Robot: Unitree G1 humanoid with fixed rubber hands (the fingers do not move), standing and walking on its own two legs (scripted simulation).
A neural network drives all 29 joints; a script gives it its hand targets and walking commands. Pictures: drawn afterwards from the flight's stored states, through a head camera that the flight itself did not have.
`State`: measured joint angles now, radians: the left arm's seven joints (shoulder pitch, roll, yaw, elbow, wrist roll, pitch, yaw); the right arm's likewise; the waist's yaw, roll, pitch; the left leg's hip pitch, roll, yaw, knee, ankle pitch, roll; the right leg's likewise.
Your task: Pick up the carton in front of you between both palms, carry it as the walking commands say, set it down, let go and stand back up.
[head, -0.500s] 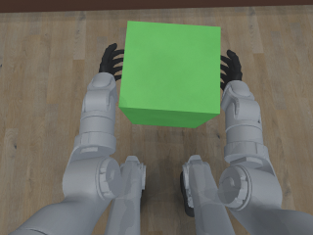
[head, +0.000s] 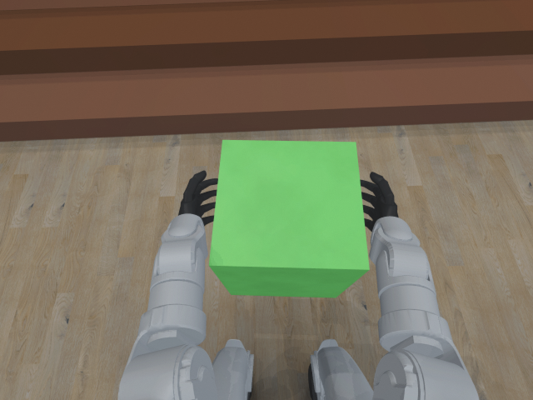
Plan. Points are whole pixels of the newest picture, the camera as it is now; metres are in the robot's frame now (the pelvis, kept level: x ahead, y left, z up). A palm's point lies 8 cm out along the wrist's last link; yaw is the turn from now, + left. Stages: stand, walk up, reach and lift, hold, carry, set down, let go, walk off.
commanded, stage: reach and lift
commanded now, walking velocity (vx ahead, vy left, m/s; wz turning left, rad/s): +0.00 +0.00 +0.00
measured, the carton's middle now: (285, 228) +0.39 -0.01 -0.09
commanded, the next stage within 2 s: hold in 1.46 s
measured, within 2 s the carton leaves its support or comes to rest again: neither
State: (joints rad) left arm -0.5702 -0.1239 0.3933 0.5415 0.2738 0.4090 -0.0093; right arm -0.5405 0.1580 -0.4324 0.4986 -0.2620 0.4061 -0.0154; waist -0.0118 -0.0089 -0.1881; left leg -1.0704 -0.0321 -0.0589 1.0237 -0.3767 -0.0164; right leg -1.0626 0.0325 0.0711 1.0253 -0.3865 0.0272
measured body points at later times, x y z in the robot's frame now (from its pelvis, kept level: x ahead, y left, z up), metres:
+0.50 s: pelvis +0.03 +0.00 +0.08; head +0.01 +0.00 +0.53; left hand +0.34 +0.15 +0.10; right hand +0.34 -0.15 +0.10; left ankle +0.05 +0.13 -0.66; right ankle +0.05 -0.13 -0.66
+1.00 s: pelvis +0.03 +0.00 +0.08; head +0.01 +0.00 +0.53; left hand +0.34 +0.15 +0.11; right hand +0.34 -0.15 +0.11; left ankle +0.05 +0.13 -0.66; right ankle +0.05 -0.13 -0.66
